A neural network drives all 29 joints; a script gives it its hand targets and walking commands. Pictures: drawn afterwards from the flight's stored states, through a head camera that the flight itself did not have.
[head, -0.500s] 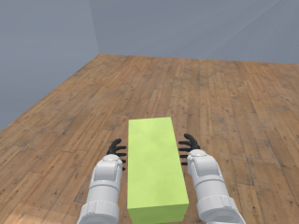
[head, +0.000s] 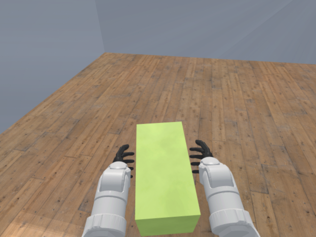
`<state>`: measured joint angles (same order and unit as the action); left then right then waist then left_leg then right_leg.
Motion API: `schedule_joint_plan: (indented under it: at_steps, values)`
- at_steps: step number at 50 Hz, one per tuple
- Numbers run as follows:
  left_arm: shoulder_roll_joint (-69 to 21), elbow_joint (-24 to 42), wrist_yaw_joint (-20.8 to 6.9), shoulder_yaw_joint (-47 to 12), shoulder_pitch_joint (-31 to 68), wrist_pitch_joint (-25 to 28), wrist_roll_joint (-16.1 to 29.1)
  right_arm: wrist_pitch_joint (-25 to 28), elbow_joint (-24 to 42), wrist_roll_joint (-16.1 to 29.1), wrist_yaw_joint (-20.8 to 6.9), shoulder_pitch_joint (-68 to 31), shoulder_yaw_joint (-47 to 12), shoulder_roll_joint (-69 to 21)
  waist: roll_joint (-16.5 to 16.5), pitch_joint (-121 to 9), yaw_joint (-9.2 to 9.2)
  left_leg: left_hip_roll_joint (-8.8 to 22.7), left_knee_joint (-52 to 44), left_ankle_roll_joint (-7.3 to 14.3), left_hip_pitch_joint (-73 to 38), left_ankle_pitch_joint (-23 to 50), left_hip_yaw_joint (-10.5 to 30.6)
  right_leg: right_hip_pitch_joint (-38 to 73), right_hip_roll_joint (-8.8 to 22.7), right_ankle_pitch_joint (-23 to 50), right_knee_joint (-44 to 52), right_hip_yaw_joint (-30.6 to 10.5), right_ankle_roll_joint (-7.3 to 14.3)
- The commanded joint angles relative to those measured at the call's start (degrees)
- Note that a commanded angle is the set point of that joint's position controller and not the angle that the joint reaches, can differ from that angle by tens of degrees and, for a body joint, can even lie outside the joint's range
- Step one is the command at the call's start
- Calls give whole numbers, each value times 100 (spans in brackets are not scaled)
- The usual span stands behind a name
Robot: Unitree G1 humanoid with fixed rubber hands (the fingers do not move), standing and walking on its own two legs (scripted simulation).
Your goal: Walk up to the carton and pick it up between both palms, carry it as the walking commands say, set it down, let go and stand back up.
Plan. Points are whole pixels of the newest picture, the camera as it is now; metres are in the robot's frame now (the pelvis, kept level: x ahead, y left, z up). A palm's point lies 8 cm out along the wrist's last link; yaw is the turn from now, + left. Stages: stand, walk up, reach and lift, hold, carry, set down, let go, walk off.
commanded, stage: carry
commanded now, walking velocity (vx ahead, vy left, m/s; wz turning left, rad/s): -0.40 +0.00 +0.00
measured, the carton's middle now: (162, 174) +0.35 +0.00 -0.03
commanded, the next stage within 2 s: none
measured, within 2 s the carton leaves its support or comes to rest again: neither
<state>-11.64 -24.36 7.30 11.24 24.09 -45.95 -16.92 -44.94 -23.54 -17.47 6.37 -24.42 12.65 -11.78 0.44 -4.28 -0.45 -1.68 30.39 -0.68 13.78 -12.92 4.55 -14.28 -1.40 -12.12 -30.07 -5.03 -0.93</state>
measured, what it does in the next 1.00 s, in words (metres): walks backwards: left foot, then right foot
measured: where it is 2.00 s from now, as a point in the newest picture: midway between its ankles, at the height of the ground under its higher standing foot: outside the picture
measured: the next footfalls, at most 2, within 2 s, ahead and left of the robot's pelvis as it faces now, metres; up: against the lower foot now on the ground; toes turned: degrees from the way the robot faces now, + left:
left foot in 0.42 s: -0.02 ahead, +0.12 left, +0.00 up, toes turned -1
right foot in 0.72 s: -0.24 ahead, -0.09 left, +0.00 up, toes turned -8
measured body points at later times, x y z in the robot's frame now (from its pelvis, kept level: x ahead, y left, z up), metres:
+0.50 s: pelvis -0.14 +0.02 -0.02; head -0.10 +0.03 +0.43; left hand +0.19 +0.12 +0.05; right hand +0.18 -0.12 +0.06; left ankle -0.06 +0.12 -0.73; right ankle -0.01 -0.11 -0.70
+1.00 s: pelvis -0.34 +0.02 +0.00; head -0.34 +0.01 +0.45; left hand -0.02 +0.09 +0.09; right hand -0.06 -0.15 +0.09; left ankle -0.37 +0.15 -0.68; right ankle -0.28 -0.09 -0.73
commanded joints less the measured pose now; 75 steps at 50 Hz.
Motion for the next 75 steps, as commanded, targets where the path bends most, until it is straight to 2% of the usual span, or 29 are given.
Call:
schedule_joint_plan:
  at_steps: [1,4,9,13,15,16,21,22,23,24,26,29,32,35,37,38,39,41,45,52,54,55,56,57,60,64,69,71,75]
  values:
    - [-6337,1049,-1485,-3171,3699,362,2136,210,643,2042,-1489,-3212,-3052,-6386,-51,-1685,21,802,129,181,86,1499,329,-171,815,1642,-146,-364,370]
    - [-6450,2051,-1324,-3708,3463,48,2525,-104,1421,2398,-1300,-2976,-3429,-6542,18,-2378,2,840,641,312,-89,2738,313,-141,765,2830,-836,-346,369]
    - [-6396,3214,-1061,-4156,2988,-618,2841,-760,2509,2732,-927,-2414,-3871,-6531,102,-2670,-39,966,610,521,128,2323,505,-383,660,2294,-1047,-485,349]
    - [-6193,3627,-812,-4039,2248,-1092,2893,-1215,3210,2804,-641,-1727,-4040,-6370,-494,-2458,2,603,915,381,733,653,50,-405,998,1497,-345,-1003,538]
    - [-6099,3889,-686,-3874,1922,-1251,2873,-1402,3575,2938,-566,-1709,-4083,-6325,-1612,-2396,91,-162,2514,174,844,-1107,-762,-683,1826,1927,559,-1880,1061]
    - [-6022,4064,-614,-3788,1800,-1339,2829,-1487,3715,3057,-538,-1711,-4090,-6273,-1544,-2372,110,-197,2975,151,847,-1498,-727,-819,1952,1919,795,-1969,1182]
    - [-5838,4498,-300,-3464,1492,-1588,2754,-1779,4213,3299,-416,-1600,-4008,-6257,-751,-2596,17,30,-294,391,-210,-538,-539,-583,894,1017,37,-648,487]
    - [-5780,4511,-267,-3448,1444,-1609,2795,-1810,4184,3261,-408,-1522,-3956,-6193,-83,-2428,28,673,-653,618,-696,-63,223,-1438,479,76,-589,-218,200]
    - [-5696,4806,-241,-3562,1719,-1667,2861,-1825,4132,3185,-370,-1290,-3809,-6062,1850,-2311,-131,2369,-986,1444,-300,1565,1987,-2400,-195,-2039,-2846,697,-113]
    - [-5736,4853,-198,-3669,1822,-1703,2853,-1871,4219,3216,-355,-1340,-3779,-6056,1351,-2235,-21,2645,-936,1577,93,2428,1847,-2162,-35,-2102,-4130,575,-94]
    - [-5873,4754,-221,-3810,1771,-1793,3012,-1938,4208,3052,-321,-1168,-3665,-6014,436,-2141,25,2035,-679,1234,493,2422,806,-1900,74,-1319,-5122,469,9]
    - [-5946,4708,-242,-3844,1756,-1876,3214,-1925,4361,2916,-216,-1150,-3453,-5831,657,-2204,61,1472,-431,776,-246,2641,55,-1755,-9,-1226,-3435,747,-5]
    - [-5855,4568,-189,-3846,1614,-1973,3290,-1982,4193,2741,-102,-812,-3220,-5692,1281,-2353,-32,1761,-763,819,-762,2378,495,-1291,-140,-1691,-1959,861,43]
    - [-5835,4309,-182,-3653,1296,-2071,3261,-2088,3918,2612,-24,-536,-3229,-5767,1079,-2430,28,1744,-684,741,-625,2207,502,-300,61,-1114,275,935,250]
    - [-5771,4149,-238,-3476,1207,-2080,3214,-2134,3667,2570,9,-455,-3256,-5808,-154,-2169,48,1191,214,271,759,1007,86,787,978,471,982,-280,345]
    - [-5826,3986,-243,-3405,1121,-2050,3084,-2168,3940,2614,-33,-841,-3417,-5698,-2272,-1820,119,392,1378,-176,1892,-1202,-886,526,2427,3024,797,-1505,1169]
    - [-5908,4295,-270,-3469,1357,-2047,3145,-2146,4046,2737,-51,-1120,-3407,-5868,-1643,-1585,108,319,3059,-148,2285,-2029,-882,219,2611,4644,593,-1297,1436]
    - [-5941,4478,-317,-3443,1611,-2008,3064,-2083,4086,3005,-151,-1526,-3630,-6115,-554,-1580,130,219,4624,-66,2172,-1668,-357,0,2063,4113,422,-507,1324]
    - [-5827,4622,-219,-3226,1665,-1939,2869,-2051,4304,3340,-176,-1863,-3821,-6222,-692,-1945,93,272,4050,-268,2208,-1087,-636,624,1568,3238,146,-78,1001]
    - [-5555,4029,-106,-2944,1052,-1980,2568,-2224,3842,3225,-189,-1299,-3703,-5976,-1298,-2308,150,92,337,-57,868,-1450,-865,944,1654,1000,840,-751,894]
    - [-5621,3881,-92,-3013,1070,-1976,2598,-2222,3722,3170,-238,-1252,-3615,-5958,-674,-2396,116,399,-1085,-28,-272,-611,-784,291,1360,246,560,-392,485]
    - [-5631,4524,7,-3114,1341,-1971,2872,-2231,4406,3454,-173,-1551,-3659,-5976,39,-2292,137,1030,-1128,65,-843,-591,-12,-579,1106,-226,130,-135,215]
    - [-5646,4023,-110,-3262,1510,-2039,2757,-2208,3455,2988,-229,-1112,-3345,-5873,1513,-1829,7,1901,-1264,562,-432,-297,1109,-1643,592,-702,-400,563,-102]
    - [-5828,4212,-149,-3413,1866,-2009,2853,-2162,3635,2997,-260,-1307,-3377,-6025,1471,-1602,-4,2349,-1360,854,98,674,1154,-1535,568,-1262,-1497,833,-150]
    - [-6125,4306,-267,-3698,2252,-1988,3145,-2087,3815,2851,-255,-1390,-3287,-6058,545,-1437,1,1927,-1204,791,486,629,416,-1448,459,-859,-2807,518,-99]
    - [-6092,4239,-287,-3831,2304,-2015,3344,-2003,3874,2708,-157,-1274,-2997,-5836,1029,-1740,-10,1566,-793,557,-451,1514,113,-1399,335,-1155,-1546,755,-185]
    - [-5969,3874,-277,-3584,1802,-2080,3221,-2043,3507,2549,-70,-831,-2949,-5753,741,-2222,40,1358,-365,316,-322,1560,171,250,656,-232,779,658,-63]
    - [-5944,3690,-308,-3411,1797,-2021,3087,-2051,3576,2582,-99,-1082,-3172,-5801,-561,-2064,-6,898,-122,-25,289,969,-313,325,1359,1169,489,-85,156]
    - [-6039,3743,-305,-3224,1767,-1952,2923,-2064,3937,2968,-231,-1789,-3519,-6061,-392,-1676,29,836,-346,24,207,-89,-436,-602,1127,-1136,791,178,198]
